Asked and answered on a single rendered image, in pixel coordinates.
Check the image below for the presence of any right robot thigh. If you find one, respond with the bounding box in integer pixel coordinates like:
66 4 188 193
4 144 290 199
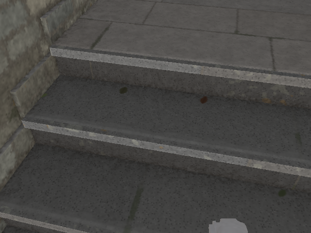
208 218 248 233

